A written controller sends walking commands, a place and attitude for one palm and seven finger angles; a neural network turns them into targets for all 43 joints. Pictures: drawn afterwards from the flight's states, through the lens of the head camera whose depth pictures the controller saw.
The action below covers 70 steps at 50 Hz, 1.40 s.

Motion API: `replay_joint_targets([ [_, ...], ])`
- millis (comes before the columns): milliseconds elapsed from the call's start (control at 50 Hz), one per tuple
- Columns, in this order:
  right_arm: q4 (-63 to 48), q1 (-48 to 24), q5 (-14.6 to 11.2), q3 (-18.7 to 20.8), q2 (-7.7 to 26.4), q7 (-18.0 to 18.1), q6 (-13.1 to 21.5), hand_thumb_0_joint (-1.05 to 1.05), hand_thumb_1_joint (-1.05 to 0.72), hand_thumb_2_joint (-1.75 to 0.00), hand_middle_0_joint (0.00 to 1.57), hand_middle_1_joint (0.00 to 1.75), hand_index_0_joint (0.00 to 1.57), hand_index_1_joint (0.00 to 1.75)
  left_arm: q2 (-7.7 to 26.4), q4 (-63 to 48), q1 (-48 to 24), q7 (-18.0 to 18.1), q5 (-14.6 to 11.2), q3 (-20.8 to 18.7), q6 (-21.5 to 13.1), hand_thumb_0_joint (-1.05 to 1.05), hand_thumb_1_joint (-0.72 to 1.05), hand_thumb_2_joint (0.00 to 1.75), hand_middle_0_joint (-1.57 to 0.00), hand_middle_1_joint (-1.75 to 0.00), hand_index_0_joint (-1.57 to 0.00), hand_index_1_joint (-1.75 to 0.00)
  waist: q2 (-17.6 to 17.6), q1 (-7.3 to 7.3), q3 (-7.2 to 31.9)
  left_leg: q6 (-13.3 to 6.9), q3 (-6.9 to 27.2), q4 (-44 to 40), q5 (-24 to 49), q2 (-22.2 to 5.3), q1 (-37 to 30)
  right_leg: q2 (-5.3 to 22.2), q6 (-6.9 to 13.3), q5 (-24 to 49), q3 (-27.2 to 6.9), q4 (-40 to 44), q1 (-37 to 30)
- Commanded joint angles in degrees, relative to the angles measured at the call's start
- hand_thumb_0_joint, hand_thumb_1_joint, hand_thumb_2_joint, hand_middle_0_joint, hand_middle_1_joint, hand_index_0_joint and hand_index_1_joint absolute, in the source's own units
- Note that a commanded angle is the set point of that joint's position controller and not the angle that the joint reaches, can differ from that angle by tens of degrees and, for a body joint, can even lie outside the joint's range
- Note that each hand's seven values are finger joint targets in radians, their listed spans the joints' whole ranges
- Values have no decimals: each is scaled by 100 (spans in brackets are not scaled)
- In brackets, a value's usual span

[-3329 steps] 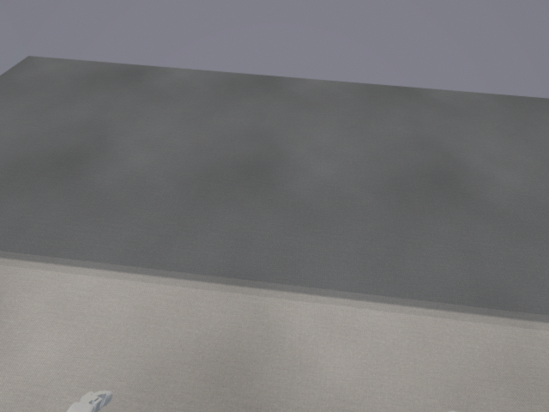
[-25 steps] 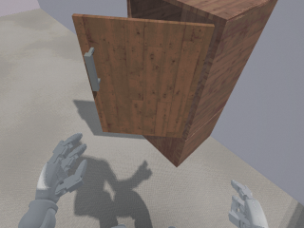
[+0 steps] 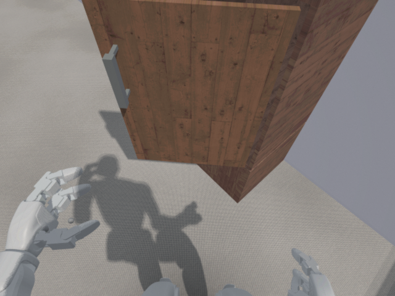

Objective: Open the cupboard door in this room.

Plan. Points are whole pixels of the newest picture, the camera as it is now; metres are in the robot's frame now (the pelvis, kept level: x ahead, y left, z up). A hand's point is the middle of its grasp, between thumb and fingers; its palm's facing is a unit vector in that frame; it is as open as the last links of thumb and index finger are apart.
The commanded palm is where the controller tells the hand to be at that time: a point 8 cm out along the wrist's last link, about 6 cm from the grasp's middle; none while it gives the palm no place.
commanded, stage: raise the hand with hooked fingers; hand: left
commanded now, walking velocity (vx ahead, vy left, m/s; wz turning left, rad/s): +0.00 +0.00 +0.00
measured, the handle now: (119, 78) +0.58 +0.22 +0.08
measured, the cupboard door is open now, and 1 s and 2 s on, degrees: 43 43 43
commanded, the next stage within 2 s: move the hooked fingers beside the handle in 1.26 s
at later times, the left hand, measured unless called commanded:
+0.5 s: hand (20, 205) +0.26 +0.32 +0.07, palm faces -0.01 -1.00 -0.03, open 13.7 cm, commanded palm +0.23 +0.37 +0.08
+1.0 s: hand (16, 189) +0.28 +0.32 +0.09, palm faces -0.05 -1.00 -0.02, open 14.0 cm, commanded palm +0.25 +0.38 +0.10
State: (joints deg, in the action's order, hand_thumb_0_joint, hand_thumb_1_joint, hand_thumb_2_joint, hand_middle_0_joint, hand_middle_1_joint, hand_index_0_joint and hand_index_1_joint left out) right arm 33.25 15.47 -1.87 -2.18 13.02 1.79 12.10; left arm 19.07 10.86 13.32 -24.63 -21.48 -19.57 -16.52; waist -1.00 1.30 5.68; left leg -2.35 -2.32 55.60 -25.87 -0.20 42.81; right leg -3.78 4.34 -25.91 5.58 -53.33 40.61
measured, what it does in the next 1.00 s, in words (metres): shifts its weight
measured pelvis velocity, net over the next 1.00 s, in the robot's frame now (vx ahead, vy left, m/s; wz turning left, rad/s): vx -0.01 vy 0.05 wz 0.01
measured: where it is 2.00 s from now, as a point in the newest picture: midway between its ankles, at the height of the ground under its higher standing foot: outside the picture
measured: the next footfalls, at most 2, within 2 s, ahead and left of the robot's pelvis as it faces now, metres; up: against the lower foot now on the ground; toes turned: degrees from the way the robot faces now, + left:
none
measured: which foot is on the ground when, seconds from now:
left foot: down 0.00-1.00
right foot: down 0.00-1.00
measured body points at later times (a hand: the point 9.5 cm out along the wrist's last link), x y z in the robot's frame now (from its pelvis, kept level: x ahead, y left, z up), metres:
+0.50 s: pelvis -0.01 +0.06 +0.01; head +0.04 +0.08 +0.46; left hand +0.25 +0.37 +0.07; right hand +0.18 -0.17 -0.05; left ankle +0.01 +0.09 -0.68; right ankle +0.00 -0.07 -0.68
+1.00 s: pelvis -0.01 +0.05 +0.02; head +0.03 +0.08 +0.47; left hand +0.28 +0.38 +0.09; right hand +0.14 -0.20 -0.05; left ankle +0.01 +0.09 -0.68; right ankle +0.00 -0.07 -0.68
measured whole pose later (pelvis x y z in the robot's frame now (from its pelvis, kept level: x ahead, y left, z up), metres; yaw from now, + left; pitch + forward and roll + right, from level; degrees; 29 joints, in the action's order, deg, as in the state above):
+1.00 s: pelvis -0.01 +0.05 +0.02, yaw +1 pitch +8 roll -3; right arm 31.8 17.7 -2.5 -2.7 17.1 3.3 11.4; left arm 26.0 21.6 -2.6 -30.5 -19.7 -22.8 -10.8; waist -0.4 0.7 4.0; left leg -6.1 -3.4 48.1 -22.0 2.7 34.8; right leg -1.4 0.5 -21.4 3.9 -44.8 31.8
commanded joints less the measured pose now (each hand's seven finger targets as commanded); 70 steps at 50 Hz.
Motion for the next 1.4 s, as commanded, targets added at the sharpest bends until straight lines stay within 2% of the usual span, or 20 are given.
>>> replay_joint_targets([
  [0, -860, -300, 3, 461, 908, 25, 418, 0, -90, -90, 20, 30, 20, 30, 645, -1188, -82, 103, -83, -290, -876, 0, -10, 47, -27, -94, -27, -94, 207, -148, 1279, 9, 475, -490, 2110, 25, -571, 343, -588, 2789, -846, 612, -1220],
  [20, -780, -224, -4, 485, 959, 30, 421, 0, -90, -90, 20, 30, 20, 30, 656, -1079, -269, 71, -21, -229, -931, 0, -13, 46, -27, -96, -27, -96, 243, -38, 1228, 0, 473, -500, 1999, 18, -575, 318, -549, 2490, -725, 613, -1001],
  [80, -798, -162, -59, 514, 1109, 93, 449, 0, -90, -90, 20, 30, 20, 30, 705, -674, -362, -96, -17, -183, -860, 0, -20, 43, -28, -100, -28, -100, 246, 20, 1066, -4, 491, -586, 1576, 20, -571, 253, -426, 1517, -522, 693, -562],
  [100, -826, -155, -56, 511, 1166, 120, 455, 0, -90, -90, 20, 30, 20, 30, 878, -735, -587, -186, -72, -263, -815, 0, -22, 42, -28, -102, -28, -102, 166, -22, 1119, 4, 509, -587, 1657, 21, -667, 226, -379, 1548, -528, 654, -593],
  [160, -937, -95, -69, 494, 1146, 172, 489, 0, -90, -90, 20, 30, 20, 30, 1346, -1464, -803, -201, -77, -537, -817, 0, -29, 39, -29, -107, -29, -107, -446, -192, 1985, 60, 571, -788, 2236, -33, -1393, 224, -290, 1738, -408, 608, -929],
  [220, -899, -11, -30, 455, 1105, 159, 507, 0, -90, -90, 20, 30, 20, 30, 1466, -1972, -834, -17, -93, -633, -827, 0, -36, 36, -29, -111, -29, -111, -958, -270, 2142, 302, 775, -899, 3298, -162, -2168, 168, -224, 1876, -253, 547, -699],
  [300, -879, -80, -34, 398, 1147, 132, 386, 0, -90, -90, 20, 30, 20, 30, 1311, -1362, -954, 148, -74, -564, -615, 0, -45, 32, -30, -117, -30, -117, -802, -171, 1232, 434, 997, -1123, 2897, -237, -1973, 112, -197, 1369, -82, 629, -314],
  [360, -954, -109, -84, 397, 1208, 171, 257, 0, -90, -90, 20, 30, 20, 30, 1186, -774, -1173, 32, 21, -366, -217, 0, -50, 30, -30, -120, -30, -120, -559, -74, 949, 464, 1132, -1357, 2109, -277, -1845, 147, -253, 973, -28, 741, -132],
  [440, -1085, -158, -134, 365, 1256, 231, 194, 0, -90, -90, 20, 30, 20, 30, 1370, -645, -1737, -211, 44, -347, 192, 0, -50, 30, -30, -120, -30, -120, -513, -87, 1149, 509, 1349, -1633, 1535, -309, -2086, 157, -256, 817, -78, 852, -211],
  [540, -1046, -205, -85, 308, 1265, 255, 229, 0, -90, -90, 20, 30, 20, 30, 1839, -1131, -2462, -173, 62, -646, 11, 0, -50, 30, -30, -120, -30, -120, -1037, -175, 1357, 762, 1819, -1916, 1566, -450, -2896, 158, -238, 748, -178, 761, 35],
  [580, -967, -185, -77, 300, 1276, 280, 232, 0, -90, -90, 20, 30, 20, 30, 1841, -946, -2578, -143, 66, -690, -60, 0, -50, 30, -30, -120, -30, -120, -847, -136, 1129, 776, 1951, -2023, 1303, -492, -2865, 176, -273, 691, -202, 740, 158],
  [680, -867, -174, -124, 281, 1313, 353, 157, 0, -90, -90, 20, 30, 20, 30, 1996, -14, -2803, -356, 24, -851, 144, 0, -50, 30, -30, -120, -30, -120, -452, -108, 895, 608, 1653, -2020, 974, -356, -2404, 189, -247, 738, -206, 991, -223],
  [740, -871, -140, -151, 283, 1354, 374, 151, 0, -90, -90, 20, 30, 20, 30, 2097, 243, -3054, -582, 28, -810, 333, 0, -50, 30, -30, -120, -30, -120, -573, -124, 1027, 617, 1630, -2035, 1172, -346, -2526, 193, -235, 807, -206, 1053, -304],
  [820, -947, -113, -165, 310, 1358, 314, 213, 0, -90, -90, 20, 30, 20, 30, 1850, 248, -2885, -777, -35, -574, 379, 0, -50, 30, -30, -120, -30, -120, -454, -133, 1112, 580, 1638, -1991, 1299, -346, -2604, 173, -233, 866, -205, 1082, -302],
  [940, -968, -54, -81, 328, 1330, 219, 249, 0, -90, -90, 20, 30, 20, 30, 2326, -244, -2758, -506, -38, -1072, 95, 0, -50, 30, -30, -120, -30, -120, -749, -249, 1258, 552, 1365, -1876, 1878, -272, -2623, 143, -169, 1051, -191, 1163, -539],
  [1000, -926, -13, -51, 325, 1308, 215, 232, 0, -90, -90, 20, 30, 20, 30, 2400, -233, -2731, -376, -33, -1194, 5, 0, -50, 30, -30, -120, -30, -120, -584, -233, 1162, 466, 1156, -1778, 1919, -198, -2326, 116, -144, 1152, -185, 1229, -775],
  [1140, -891, -69, -129, 303, 1241, 258, 231, 0, -90, -90, 20, 30, 20, 30, 2016, -24, -2729, -573, -87, -810, 38, 0, -50, 30, -30, -120, -30, -120, -680, -77, 1195, 208, 775, -1553, 1677, -58, -1995, 129, -170, 1259, -319, 1396, -994],
  [1300, -869, -102, -117, 277, 1217, 270, 231, 0, -90, -90, 20, 30, 20, 30, 2274, -25, -2753, -596, -167, -1066, 2, 0, -50, 30, -30, -120, -30, -120, -235, -128, 1292, 83, 625, -1372, 1899, -3, -1704, 141, -193, 1655, -430, 1395, -1373],
  [1340, -880, -134, -132, 266, 1186, 270, 223, 0, -90, -90, 20, 30, 20, 30, 2199, 33, -2742, -596, -186, -1053, -25, 0, -50, 30, -30, -120, -30, -120, -325, -140, 1308, 74, 577, -1374, 1907, 9, -1663, 164, -218, 1712, -455, 1390, -1416],
  [1380, -804, -110, -136, 258, 1190, 303, 180, 0, -90, -90, 20, 30, 20, 30, 2259, 281, -3148, -587, -155, -1056, -6, 0, -50, 30, -30, -120, -30, -120, -334, -32, 1177, 48, 533, -1315, 1675, 10, -1533, 185, -254, 1546, -514, 1427, -1272],
])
